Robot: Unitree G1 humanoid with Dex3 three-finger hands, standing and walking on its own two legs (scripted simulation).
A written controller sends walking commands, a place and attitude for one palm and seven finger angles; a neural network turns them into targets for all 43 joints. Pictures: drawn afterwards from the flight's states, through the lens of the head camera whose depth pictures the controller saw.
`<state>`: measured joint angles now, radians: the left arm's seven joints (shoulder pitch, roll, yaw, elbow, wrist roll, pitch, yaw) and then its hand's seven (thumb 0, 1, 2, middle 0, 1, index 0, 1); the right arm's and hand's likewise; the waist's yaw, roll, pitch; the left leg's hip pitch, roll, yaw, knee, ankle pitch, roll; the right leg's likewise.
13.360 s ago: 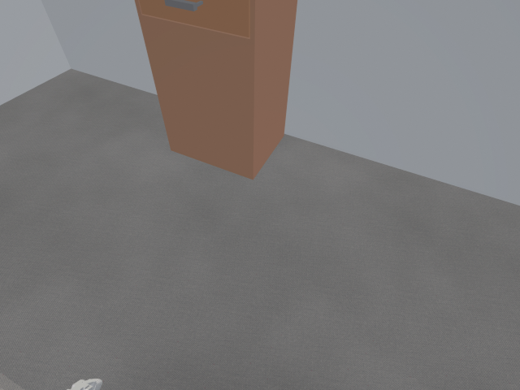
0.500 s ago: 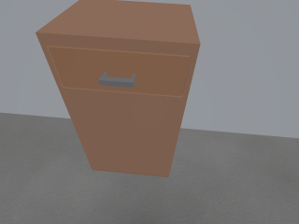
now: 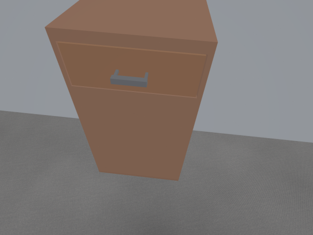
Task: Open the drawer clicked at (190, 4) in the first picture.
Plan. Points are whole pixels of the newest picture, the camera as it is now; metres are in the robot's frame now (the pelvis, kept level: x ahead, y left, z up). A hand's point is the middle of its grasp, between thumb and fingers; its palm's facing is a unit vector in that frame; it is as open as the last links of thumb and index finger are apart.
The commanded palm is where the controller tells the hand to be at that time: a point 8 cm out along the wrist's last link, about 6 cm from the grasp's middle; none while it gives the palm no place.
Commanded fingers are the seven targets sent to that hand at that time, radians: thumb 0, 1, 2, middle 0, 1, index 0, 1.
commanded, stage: look again from close up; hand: left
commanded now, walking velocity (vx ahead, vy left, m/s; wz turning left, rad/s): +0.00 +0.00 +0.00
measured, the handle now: (130, 77) +0.60 +0.14 +0.08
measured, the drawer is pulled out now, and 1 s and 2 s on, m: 0.00 0.00 0.00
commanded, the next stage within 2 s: shuffle to correct the standing spot in 0.58 s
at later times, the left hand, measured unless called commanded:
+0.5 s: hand out of the picture -0.01 +0.15 -0.18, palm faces +0.03 -0.99 -0.15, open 7.4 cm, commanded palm none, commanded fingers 0.00 0.90 0.90 -0.20 -0.30 -0.20 -0.30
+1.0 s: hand out of the picture +0.02 +0.13 -0.17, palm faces +0.03 -0.99 -0.15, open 7.4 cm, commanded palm none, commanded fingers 0.00 0.90 0.90 -0.20 -0.30 -0.20 -0.30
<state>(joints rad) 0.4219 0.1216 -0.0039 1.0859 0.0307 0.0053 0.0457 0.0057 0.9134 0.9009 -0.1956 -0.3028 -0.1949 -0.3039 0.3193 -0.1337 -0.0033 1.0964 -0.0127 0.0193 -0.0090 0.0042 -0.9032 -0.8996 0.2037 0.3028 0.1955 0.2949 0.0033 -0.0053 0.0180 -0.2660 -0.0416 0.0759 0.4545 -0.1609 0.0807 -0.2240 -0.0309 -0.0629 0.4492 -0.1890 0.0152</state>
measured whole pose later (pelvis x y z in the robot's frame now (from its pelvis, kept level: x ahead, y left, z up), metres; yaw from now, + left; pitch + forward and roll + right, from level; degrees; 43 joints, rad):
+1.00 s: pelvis +0.06 -0.02 +0.00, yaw -1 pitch -1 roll +0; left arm 0.40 0.10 0.00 1.10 0.03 -0.01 0.04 0.00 0.91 0.90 -0.19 -0.30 -0.19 -0.30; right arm 0.34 -0.12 0.00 1.15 -0.01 -0.01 -0.03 0.00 -0.90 -0.90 0.20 0.30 0.20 0.29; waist 0.00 0.00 0.00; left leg -0.19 -0.03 0.08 0.45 -0.24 0.06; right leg -0.16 -0.02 -0.05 0.46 -0.28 0.00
